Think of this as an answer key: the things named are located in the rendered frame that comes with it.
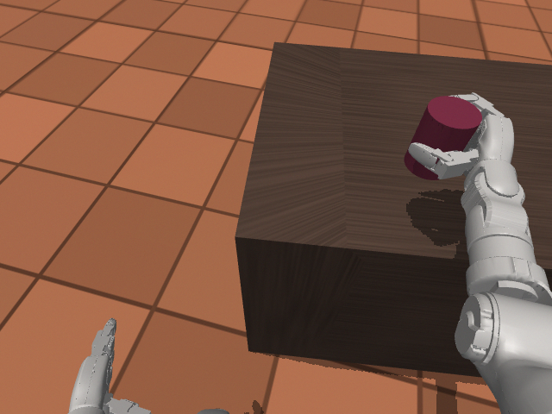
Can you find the right robot hand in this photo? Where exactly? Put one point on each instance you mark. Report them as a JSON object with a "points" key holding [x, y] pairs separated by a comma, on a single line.
{"points": [[493, 140]]}

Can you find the right robot arm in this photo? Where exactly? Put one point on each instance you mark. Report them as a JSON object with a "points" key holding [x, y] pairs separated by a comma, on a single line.
{"points": [[505, 327]]}

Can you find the can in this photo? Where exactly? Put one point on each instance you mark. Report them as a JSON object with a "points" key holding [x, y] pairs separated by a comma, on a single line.
{"points": [[448, 123]]}

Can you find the left robot hand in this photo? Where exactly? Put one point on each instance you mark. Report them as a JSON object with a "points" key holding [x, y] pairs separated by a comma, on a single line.
{"points": [[91, 388]]}

